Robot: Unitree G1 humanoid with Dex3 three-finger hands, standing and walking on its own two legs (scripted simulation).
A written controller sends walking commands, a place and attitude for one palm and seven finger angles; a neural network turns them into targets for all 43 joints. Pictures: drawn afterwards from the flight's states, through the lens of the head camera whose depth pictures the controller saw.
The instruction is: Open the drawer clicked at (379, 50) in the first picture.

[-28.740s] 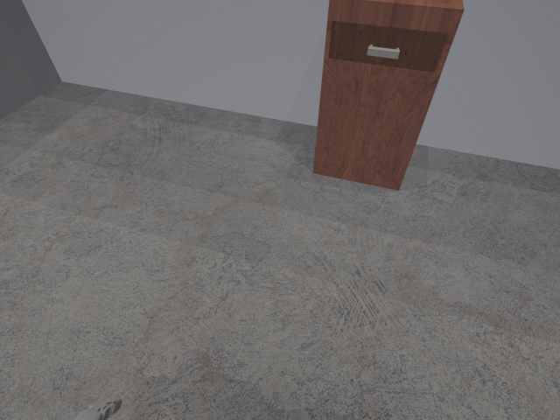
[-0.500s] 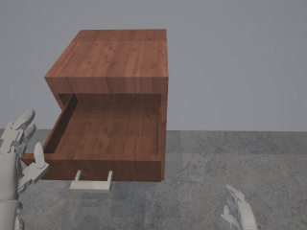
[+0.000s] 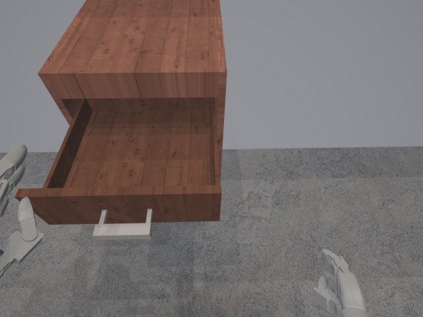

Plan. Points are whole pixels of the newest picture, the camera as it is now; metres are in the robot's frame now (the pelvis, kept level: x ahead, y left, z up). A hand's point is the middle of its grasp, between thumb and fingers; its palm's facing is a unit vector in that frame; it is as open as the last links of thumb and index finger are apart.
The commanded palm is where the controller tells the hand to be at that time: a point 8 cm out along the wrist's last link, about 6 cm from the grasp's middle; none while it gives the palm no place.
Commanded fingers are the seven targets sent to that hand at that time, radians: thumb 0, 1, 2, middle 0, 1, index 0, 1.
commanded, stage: step back with the hand held close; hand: left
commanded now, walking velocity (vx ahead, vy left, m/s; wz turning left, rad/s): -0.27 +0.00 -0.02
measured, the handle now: (125, 222) +0.31 +0.21 -0.06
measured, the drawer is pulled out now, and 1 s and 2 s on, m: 0.30 0.30 0.30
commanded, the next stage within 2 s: stop stepping back and stand still in 0.70 s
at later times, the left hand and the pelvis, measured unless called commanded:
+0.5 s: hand (16, 315) +0.11 +0.21 +0.17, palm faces +0.42 -0.80 -0.42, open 7.4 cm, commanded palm +0.04 +0.24 +0.18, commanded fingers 0.00 0.90 0.90 -0.20 -0.30 -0.20 -0.30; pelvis -0.09 -0.04 +0.00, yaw +1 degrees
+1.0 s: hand out of the picture -0.02 +0.17 +0.16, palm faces +0.31 -0.83 -0.46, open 7.4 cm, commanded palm -0.08 +0.21 +0.18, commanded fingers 0.00 0.90 0.90 -0.20 -0.30 -0.20 -0.30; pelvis -0.21 -0.07 +0.00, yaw +0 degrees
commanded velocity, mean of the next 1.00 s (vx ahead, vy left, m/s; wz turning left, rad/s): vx -0.22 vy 0.00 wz -0.03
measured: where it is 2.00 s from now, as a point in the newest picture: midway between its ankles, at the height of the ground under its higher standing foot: outside the picture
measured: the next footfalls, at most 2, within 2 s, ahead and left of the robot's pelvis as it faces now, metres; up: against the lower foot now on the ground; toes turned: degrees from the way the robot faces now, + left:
right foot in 0.60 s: -0.11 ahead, -0.16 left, +0.00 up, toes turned -1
left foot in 0.92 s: -0.21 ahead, +0.03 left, +0.00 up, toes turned +4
